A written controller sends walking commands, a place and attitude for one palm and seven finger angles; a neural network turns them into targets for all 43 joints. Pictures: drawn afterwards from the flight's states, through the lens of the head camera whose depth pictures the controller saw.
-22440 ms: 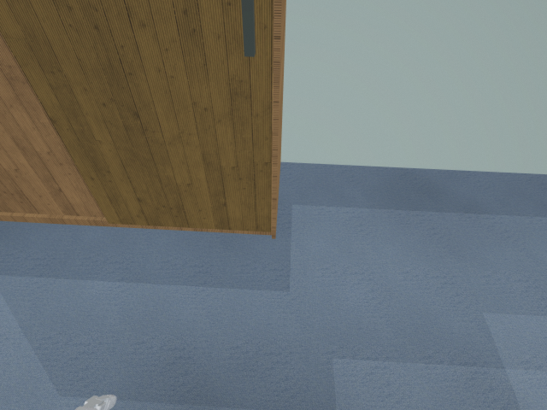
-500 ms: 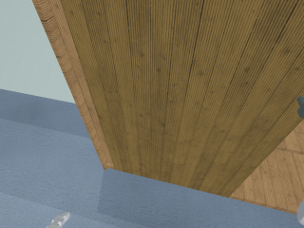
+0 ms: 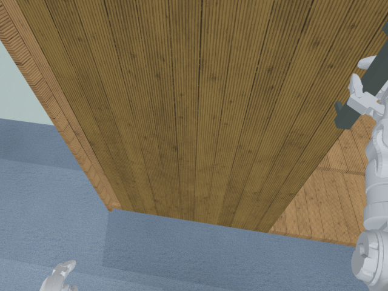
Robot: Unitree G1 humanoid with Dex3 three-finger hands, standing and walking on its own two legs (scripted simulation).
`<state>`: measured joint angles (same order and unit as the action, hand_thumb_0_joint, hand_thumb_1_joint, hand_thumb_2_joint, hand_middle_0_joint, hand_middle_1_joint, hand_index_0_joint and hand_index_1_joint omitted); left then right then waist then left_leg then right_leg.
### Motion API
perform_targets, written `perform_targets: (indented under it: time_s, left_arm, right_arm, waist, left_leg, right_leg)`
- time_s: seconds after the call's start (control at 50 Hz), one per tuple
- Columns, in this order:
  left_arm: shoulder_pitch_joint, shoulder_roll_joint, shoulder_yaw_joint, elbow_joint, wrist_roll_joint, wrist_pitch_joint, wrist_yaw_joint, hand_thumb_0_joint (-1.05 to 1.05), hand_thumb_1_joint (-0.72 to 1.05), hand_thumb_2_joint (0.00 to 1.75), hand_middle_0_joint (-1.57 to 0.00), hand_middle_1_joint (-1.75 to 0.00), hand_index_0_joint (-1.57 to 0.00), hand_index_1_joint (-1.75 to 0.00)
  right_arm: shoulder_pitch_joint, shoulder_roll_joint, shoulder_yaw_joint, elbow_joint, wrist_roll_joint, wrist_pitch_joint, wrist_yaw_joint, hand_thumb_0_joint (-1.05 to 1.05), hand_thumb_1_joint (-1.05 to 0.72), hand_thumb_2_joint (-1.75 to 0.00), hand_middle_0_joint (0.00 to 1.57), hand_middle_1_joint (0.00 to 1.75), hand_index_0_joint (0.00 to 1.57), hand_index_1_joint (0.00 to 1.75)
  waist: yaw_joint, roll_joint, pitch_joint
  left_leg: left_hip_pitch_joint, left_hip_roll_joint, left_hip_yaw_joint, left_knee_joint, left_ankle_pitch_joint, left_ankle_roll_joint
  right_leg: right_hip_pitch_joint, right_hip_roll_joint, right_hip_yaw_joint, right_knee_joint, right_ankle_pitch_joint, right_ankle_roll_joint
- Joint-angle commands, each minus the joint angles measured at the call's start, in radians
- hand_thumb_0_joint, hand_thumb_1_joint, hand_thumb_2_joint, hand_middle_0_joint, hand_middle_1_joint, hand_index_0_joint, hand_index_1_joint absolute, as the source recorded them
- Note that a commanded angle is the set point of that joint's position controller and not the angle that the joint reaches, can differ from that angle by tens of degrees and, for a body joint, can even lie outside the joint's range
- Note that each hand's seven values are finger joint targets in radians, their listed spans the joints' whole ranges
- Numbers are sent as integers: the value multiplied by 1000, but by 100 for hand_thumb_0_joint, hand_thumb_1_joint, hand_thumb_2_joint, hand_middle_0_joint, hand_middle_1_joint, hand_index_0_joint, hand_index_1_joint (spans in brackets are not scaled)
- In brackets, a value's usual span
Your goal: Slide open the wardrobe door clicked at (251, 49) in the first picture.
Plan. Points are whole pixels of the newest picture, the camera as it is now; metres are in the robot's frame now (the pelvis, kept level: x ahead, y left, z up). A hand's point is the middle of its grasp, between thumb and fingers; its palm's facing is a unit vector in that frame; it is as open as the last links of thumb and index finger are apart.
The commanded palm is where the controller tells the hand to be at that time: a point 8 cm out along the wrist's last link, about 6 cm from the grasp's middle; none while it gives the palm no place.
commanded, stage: stop walking and hold the door there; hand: right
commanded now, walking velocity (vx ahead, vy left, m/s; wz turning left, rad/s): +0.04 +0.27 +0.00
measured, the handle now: (363, 80) +0.49 -0.25 +0.21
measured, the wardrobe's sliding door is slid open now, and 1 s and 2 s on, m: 0.65 0.65 0.64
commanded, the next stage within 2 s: loosen the grip on the handle in 0.76 s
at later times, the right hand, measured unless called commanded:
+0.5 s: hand (356, 95) +0.45 -0.23 +0.21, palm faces +0.27 +0.95 -0.16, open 6.0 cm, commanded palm +0.41 -0.28 +0.20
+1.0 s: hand (364, 89) +0.46 -0.24 +0.22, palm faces +0.28 +0.95 -0.11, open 7.2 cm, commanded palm +0.41 -0.28 +0.21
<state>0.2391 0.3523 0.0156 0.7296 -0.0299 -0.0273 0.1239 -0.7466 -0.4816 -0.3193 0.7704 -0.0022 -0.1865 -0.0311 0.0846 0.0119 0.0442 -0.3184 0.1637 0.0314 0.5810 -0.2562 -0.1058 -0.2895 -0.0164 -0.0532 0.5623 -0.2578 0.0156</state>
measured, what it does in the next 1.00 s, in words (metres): steps on the spot: left foot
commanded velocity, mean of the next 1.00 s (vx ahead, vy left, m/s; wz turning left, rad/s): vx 0.03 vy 0.06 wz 0.00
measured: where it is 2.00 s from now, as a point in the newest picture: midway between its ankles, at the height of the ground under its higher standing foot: outside the picture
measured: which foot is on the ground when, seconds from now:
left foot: down 0.00-0.02, up 0.04-0.34, down 0.36-1.00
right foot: down 0.00-1.00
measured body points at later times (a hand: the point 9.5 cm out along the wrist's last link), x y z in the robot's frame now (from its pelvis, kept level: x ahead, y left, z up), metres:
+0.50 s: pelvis -0.04 -0.01 +0.00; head +0.02 -0.01 +0.45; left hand +0.06 +0.24 -0.12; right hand +0.43 -0.28 +0.22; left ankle -0.07 +0.08 -0.73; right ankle +0.01 -0.12 -0.73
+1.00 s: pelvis -0.04 -0.01 +0.00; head -0.01 -0.02 +0.45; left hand +0.03 +0.25 -0.10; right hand +0.44 -0.29 +0.22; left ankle -0.07 +0.08 -0.73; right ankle +0.01 -0.12 -0.73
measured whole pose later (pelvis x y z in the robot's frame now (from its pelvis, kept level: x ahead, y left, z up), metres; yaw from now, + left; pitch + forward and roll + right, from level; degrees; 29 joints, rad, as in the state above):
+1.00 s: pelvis -0.04 -0.01 +0.00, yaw +2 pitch +4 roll +0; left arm 0.32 0.24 -0.02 0.73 0.04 -0.11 0.03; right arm -1.07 -0.54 -0.40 1.16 -0.11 -0.04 0.00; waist 0.09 0.03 -0.03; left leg -0.30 -0.02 0.08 0.55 -0.32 0.04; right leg -0.42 -0.04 -0.07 0.54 -0.20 -0.01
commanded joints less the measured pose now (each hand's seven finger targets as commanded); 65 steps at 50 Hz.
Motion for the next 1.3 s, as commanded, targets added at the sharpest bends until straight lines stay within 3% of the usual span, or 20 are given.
perform_targets:
  time_s: [0.0,0.06,0.18,0.28,0.34,0.38,0.46,0.56,0.62,0.82,0.84,0.86,0.88,0.92,0.94,0.96,1.0,1.04,1.08,1.28]
  left_arm:
    - [-25,82,34,-146,-6,-38,-6,0,90,90,-20,-30,-20,-30]
    - [-11,67,28,-126,-3,-68,-21,0,90,90,-20,-30,-20,-30]
    - [-3,36,-10,-129,6,-93,-33,0,90,90,-20,-30,-20,-30]
    - [-13,42,-18,-138,7,-95,-41,0,90,90,-20,-30,-20,-30]
    - [-21,50,-13,-147,3,-78,-38,0,90,90,-20,-30,-20,-30]
    - [-11,39,-14,-164,-14,-75,-32,0,90,90,-20,-30,-20,-30]
    - [-12,39,-20,-153,-18,-64,-5,0,90,90,-20,-30,-20,-30]
    - [8,83,-8,-127,-8,-57,5,0,90,90,-20,-30,-20,-30]
    - [11,94,3,-127,-8,-58,-3,0,90,90,-20,-30,-20,-30]
    - [26,84,-4,-135,-16,-38,8,0,90,90,-20,-30,-20,-30]
    - [99,32,-33,-177,-51,-93,-17,0,90,90,-20,-30,-20,-30]
    - [153,84,68,-16,69,-110,-55,0,90,90,-20,-30,-20,-30]
    - [204,97,60,-57,54,-112,-74,0,90,90,-20,-30,-20,-30]
    - [185,87,55,-70,71,-126,-93,0,90,90,-20,-30,-20,-30]
    - [190,69,49,-76,86,-128,-97,0,90,90,-20,-30,-20,-30]
    - [196,61,48,-66,80,-123,-110,0,90,90,-20,-30,-20,-30]
    - [221,78,57,-65,70,-117,-117,0,90,90,-20,-30,-20,-30]
    - [216,88,61,-82,64,-119,-110,0,90,90,-20,-30,-20,-30]
    - [229,87,61,-76,48,-111,-108,0,90,90,-20,-30,-20,-30]
    - [267,96,61,-26,59,-110,-95,0,90,90,-20,-30,-20,-30]
  right_arm:
    - [-408,-203,24,-268,24,-61,-27,0,-90,-90,45,140,45,140]
    - [-489,-153,72,-363,27,-56,-26,0,-90,-90,45,140,45,140]
    - [-535,-176,80,-385,22,-10,-19,0,-90,-90,45,140,45,140]
    - [-569,-234,34,-375,28,-5,-20,0,-90,-90,45,140,45,140]
    - [-549,-282,2,-334,21,-3,-21,0,-90,-90,45,140,45,140]
    - [-570,-278,9,-329,33,9,-30,0,-90,-90,45,140,45,140]
    - [-534,-310,-29,-176,36,29,-38,0,-90,-90,45,140,45,140]
    - [-546,-269,2,-153,38,12,-35,0,-90,-90,45,140,45,140]
    - [-545,-233,32,-168,43,7,-31,0,-90,-90,45,140,45,140]
    - [-492,-298,4,-119,37,30,-38,0,-90,-90,45,140,45,140]
    - [-1264,-756,-257,-248,-108,-26,-49,0,-90,-90,45,140,45,140]
    - [-1013,-551,-198,273,-173,117,23,0,-78,-84,45,140,45,140]
    - [-930,-369,-132,184,-78,135,23,0,-66,-78,45,140,45,140]
    - [-922,-439,-191,145,-84,80,12,0,-42,-67,45,140,45,140]
    - [-931,-391,-138,125,-118,53,-6,0,-30,-61,45,140,45,140]
    - [-915,-317,-54,148,-150,47,-24,0,-17,-55,45,140,45,140]
    - [-808,-302,-46,217,-143,23,-38,0,7,-43,45,140,45,140]
    - [-786,-275,-51,212,-90,-7,-21,0,31,-32,45,140,45,140]
    - [-771,-295,-55,199,-70,3,6,0,55,-20,42,137,42,137]
    - [-879,-393,-102,94,-96,-28,-91,0,55,-20,29,120,29,120]
  waist:
    - [-57,-223,-310]
    - [-50,-128,-338]
    - [-54,-239,-386]
    - [-60,-208,-437]
    - [-48,-141,-457]
    - [-56,49,-477]
    - [-72,74,-370]
    - [-67,-136,-375]
    - [-65,-160,-360]
    - [-64,-7,-379]
    - [-42,-187,-258]
    - [29,102,-450]
    - [66,205,-442]
    - [28,-6,-484]
    - [13,-164,-458]
    - [43,-195,-397]
    - [52,-60,-298]
    - [44,20,-340]
    - [28,-11,-376]
    - [59,-79,-374]
  left_leg:
    - [-97,-127,79,286,-166,46]
    - [-197,-128,-18,410,-240,73]
    - [-113,-161,-7,172,-161,88]
    - [47,-175,-4,-100,-65,104]
    - [283,-82,-50,-166,254,131]
    - [359,3,-97,-115,471,161]
    - [400,72,-129,-104,640,189]
    - [199,-75,-20,-65,262,100]
    - [188,-119,-29,-102,74,98]
    - [309,26,-104,-130,520,139]
    - [163,-77,-92,-152,-67,87]
    - [98,-123,-86,-64,488,129]
    - [67,-149,-38,-60,561,105]
    - [67,-144,-86,-79,507,104]
    - [46,-142,-86,-85,456,129]
    - [-43,-156,-79,-99,328,138]
    - [-97,-174,-58,-118,170,143]
    - [-54,-170,-59,-114,169,139]
    - [-40,-174,-63,-109,173,133]
    - [-103,-200,-45,-139,15,125]
  right_leg:
    - [226,-283,264,-170,707,-128]
    - [324,-333,315,-133,726,-196]
    - [372,-298,246,-131,638,-165]
    - [364,-291,221,-52,663,-136]
    - [158,-206,125,-3,477,-65]
    - [61,-137,55,59,342,-25]
    - [-80,-66,45,55,-16,-11]
    - [165,-199,169,-87,523,-75]
    - [145,-241,218,-95,503,-101]
    - [33,-121,64,7,291,-18]
    - [36,-65,68,-123,40,-46]
    - [13,4,12,-33,266,-58]
    - [41,4,35,-29,316,-70]
    - [124,9,39,-29,301,-61]
    - [150,6,38,-19,328,-56]
    - [149,3,43,-14,269,-53]
    - [71,-8,62,-28,148,-60]
    - [61,-3,61,-26,129,-67]
    - [68,3,53,-33,130,-68]
    - [78,-9,79,-57,47,-65]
